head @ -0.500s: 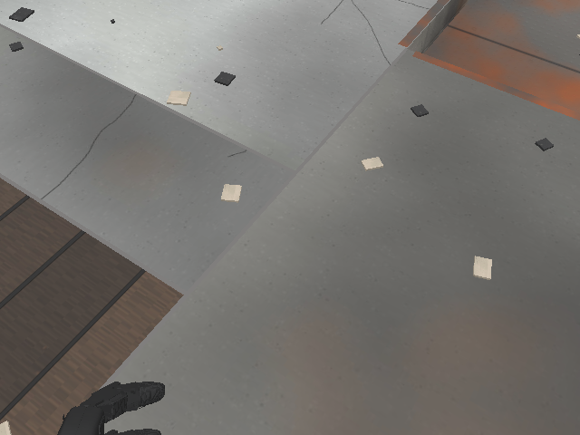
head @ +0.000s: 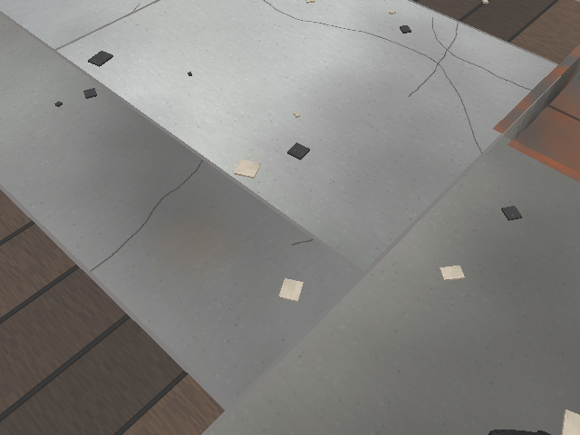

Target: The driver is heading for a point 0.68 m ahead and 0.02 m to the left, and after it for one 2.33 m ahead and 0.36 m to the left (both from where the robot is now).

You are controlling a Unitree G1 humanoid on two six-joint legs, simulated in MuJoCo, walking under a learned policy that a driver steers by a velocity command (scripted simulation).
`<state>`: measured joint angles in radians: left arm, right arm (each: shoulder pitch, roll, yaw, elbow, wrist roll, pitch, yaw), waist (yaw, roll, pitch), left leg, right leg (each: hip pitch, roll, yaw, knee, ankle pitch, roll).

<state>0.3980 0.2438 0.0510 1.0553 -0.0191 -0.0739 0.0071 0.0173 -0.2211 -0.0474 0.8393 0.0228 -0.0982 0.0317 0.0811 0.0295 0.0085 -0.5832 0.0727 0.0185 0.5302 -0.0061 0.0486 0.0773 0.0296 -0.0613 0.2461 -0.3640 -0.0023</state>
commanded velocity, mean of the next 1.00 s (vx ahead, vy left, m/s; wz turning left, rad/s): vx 0.50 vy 0.00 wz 0.06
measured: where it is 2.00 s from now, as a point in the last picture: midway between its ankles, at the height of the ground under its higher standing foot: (307, 281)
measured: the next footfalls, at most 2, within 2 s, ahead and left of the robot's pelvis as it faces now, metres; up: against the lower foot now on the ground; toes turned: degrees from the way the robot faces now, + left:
left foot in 0.04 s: +0.21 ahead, +0.12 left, +0.00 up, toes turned +3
right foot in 0.60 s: +0.52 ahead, -0.12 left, +0.00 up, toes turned -3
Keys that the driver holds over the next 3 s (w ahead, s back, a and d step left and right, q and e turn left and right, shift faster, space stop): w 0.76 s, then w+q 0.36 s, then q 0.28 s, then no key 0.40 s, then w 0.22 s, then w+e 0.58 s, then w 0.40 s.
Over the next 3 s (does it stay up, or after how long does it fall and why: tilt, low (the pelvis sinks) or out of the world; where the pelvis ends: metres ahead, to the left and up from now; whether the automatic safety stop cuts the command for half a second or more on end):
stays up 1.35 0.15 0.01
